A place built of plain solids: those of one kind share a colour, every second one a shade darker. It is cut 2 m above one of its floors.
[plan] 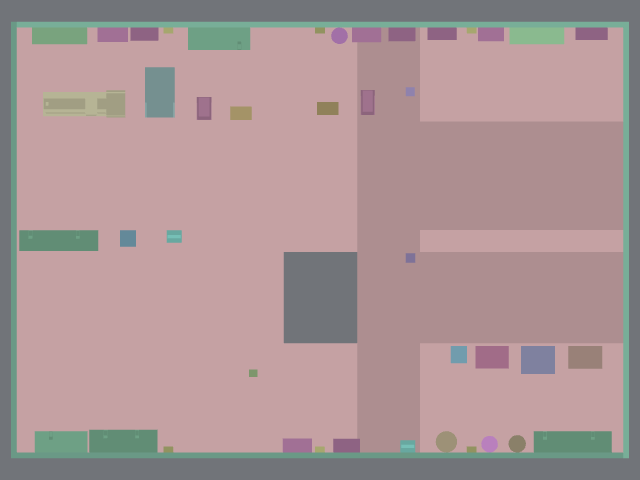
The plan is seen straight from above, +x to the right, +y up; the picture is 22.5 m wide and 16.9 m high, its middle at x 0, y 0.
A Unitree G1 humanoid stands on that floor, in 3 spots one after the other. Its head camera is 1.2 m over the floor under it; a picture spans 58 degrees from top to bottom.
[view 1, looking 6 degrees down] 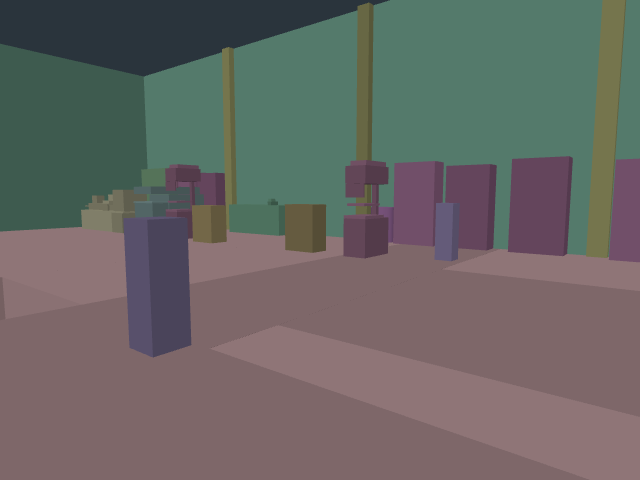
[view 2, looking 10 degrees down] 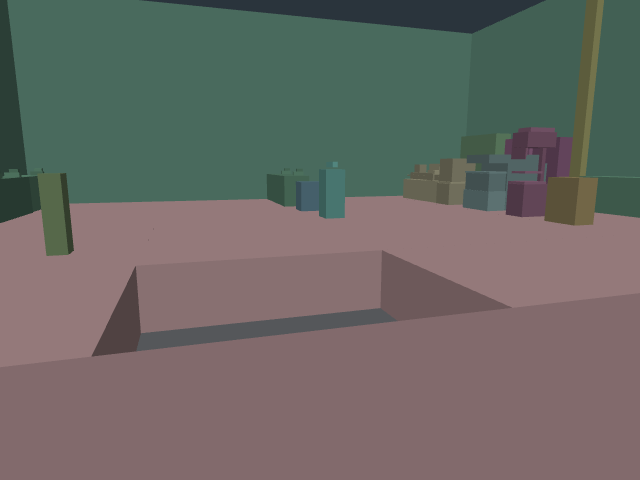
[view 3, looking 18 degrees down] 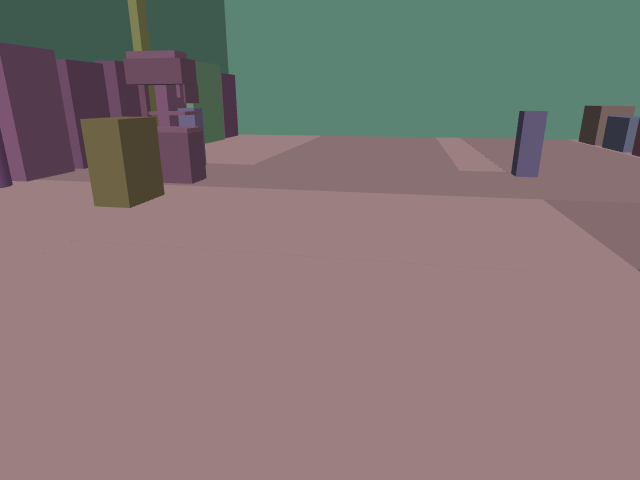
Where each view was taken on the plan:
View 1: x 6.23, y -2.48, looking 128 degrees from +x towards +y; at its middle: trolley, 9.10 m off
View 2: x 4.19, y -3.01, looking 163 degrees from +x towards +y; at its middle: floor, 6.92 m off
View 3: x -4.47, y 1.31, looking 11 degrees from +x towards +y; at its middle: floor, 3.88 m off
